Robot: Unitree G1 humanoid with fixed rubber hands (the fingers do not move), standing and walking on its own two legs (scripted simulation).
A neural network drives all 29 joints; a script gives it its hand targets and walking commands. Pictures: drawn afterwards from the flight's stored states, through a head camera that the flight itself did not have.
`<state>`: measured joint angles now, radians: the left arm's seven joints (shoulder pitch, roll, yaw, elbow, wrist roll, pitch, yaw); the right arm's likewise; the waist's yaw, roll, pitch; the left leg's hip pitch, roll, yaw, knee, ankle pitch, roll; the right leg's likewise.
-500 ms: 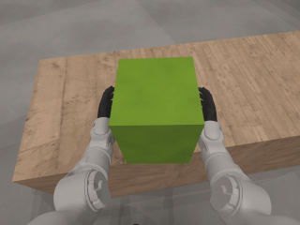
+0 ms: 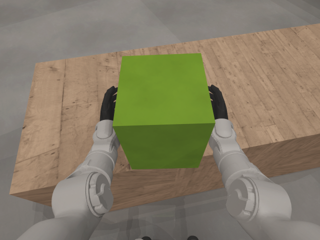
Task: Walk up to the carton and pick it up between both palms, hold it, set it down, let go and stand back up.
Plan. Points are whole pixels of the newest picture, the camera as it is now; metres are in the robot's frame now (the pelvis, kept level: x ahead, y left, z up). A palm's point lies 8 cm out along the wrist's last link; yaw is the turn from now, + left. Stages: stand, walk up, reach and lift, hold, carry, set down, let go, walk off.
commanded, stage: set down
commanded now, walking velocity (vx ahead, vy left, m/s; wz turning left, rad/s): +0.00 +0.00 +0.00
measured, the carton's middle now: (163, 116) +0.42 +0.04 +0.01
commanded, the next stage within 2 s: none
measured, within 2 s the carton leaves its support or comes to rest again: neither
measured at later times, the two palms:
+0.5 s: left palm (91, 101) +0.40 +0.22 +0.09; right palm (227, 94) +0.43 -0.11 +0.10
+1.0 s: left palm (76, 135) +0.33 +0.24 +0.06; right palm (244, 127) +0.36 -0.15 +0.06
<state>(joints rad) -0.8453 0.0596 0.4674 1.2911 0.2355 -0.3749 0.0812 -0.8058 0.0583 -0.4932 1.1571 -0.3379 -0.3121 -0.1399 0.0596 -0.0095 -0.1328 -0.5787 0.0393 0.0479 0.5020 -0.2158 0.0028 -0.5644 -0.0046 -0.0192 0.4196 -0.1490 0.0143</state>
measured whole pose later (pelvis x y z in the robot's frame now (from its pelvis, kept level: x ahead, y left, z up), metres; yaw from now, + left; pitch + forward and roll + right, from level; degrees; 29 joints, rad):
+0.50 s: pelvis -0.01 +0.01 +0.00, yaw +0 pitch +15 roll -2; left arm -0.93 0.16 0.13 1.23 -0.10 -0.12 0.12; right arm -0.94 -0.14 -0.12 1.23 0.10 -0.10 -0.09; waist 0.08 0.01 -0.20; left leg -0.60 0.04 0.04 0.59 -0.25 0.01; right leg -0.56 0.00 -0.02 0.46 -0.16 0.02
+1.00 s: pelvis -0.02 -0.01 +0.00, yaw +4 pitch +8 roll -1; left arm -0.61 0.25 0.05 1.01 -0.17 -0.07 0.01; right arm -0.60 -0.13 -0.08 0.97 0.15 -0.04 -0.06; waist 0.02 -0.03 -0.17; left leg -0.47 0.01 -0.02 0.54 -0.21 0.00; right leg -0.44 -0.03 -0.08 0.50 -0.19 0.00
